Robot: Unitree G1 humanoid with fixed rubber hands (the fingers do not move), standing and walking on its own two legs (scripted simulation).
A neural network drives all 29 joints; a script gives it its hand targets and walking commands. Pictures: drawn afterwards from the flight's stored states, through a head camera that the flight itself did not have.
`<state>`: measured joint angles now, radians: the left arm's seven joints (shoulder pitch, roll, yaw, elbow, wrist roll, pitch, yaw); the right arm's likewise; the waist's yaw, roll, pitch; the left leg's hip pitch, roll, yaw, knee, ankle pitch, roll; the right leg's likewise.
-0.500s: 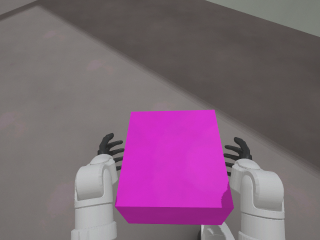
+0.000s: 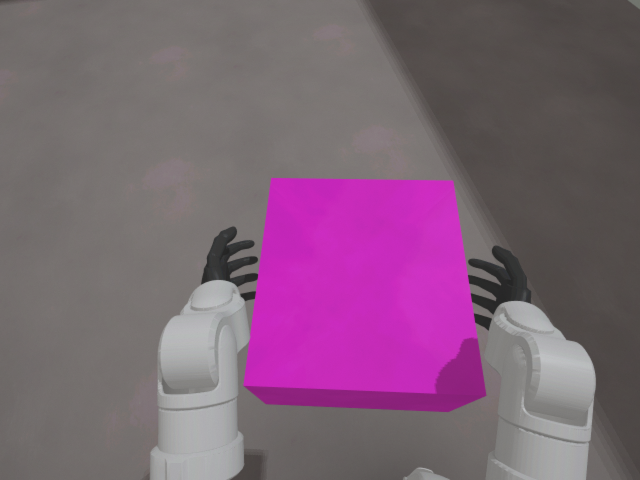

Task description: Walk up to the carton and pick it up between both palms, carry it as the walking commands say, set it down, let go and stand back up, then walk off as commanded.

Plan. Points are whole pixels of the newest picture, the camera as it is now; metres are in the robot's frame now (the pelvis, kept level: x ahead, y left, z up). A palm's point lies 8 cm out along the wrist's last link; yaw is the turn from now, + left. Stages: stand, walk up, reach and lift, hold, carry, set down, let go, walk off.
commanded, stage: carry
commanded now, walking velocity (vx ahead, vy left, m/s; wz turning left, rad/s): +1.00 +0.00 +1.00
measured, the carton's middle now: (358, 293) +0.35 -0.01 -0.01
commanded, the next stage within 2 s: none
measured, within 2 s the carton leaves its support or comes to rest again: neither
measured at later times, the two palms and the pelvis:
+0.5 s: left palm (165, 83) +0.70 +0.31 +0.06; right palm (342, 63) +0.79 +0.01 +0.04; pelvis +0.49 +0.06 +0.01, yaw +25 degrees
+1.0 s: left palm (46, 22) +0.88 +0.59 +0.07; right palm out of the picture +1.13 +0.41 +0.06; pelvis +0.84 +0.25 +0.01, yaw +57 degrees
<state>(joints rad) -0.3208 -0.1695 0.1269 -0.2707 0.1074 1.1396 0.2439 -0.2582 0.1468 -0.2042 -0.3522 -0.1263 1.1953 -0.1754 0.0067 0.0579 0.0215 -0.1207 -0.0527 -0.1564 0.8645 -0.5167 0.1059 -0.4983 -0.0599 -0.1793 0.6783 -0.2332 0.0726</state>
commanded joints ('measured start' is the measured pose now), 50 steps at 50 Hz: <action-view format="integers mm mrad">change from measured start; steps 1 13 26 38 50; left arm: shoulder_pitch -250 -461 -351 -462 -339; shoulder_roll -1065 -945 -1030 -1003 -1028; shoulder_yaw -650 -723 -532 -695 -639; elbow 32 -100 78 -71 7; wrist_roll -344 -492 -348 -394 -390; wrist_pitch -2 49 -16 -22 9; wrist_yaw -378 -454 -447 -388 -424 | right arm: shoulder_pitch -643 -491 -769 -565 -571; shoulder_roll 898 856 995 983 926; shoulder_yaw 794 756 897 729 789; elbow -129 -34 -118 46 -86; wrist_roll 522 375 591 473 440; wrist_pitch -21 -27 -29 -23 -26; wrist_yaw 381 327 371 389 329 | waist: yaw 47 -22 17 1 109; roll -178 -354 29 -155 -143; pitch -628 -443 -327 -573 -545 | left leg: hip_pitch -800 18 -475 28 -484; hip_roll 23 -212 60 -35 -10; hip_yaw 93 584 5 199 122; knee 785 -231 -383 -444 295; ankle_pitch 100 373 513 350 904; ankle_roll -11 44 90 33 -13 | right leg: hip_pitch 1167 629 463 450 1040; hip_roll -507 -226 -17 -320 -106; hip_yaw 616 -243 78 -20 106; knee -249 38 -80 -29 -332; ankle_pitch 771 1552 -77 507 378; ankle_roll -176 19 36 18 28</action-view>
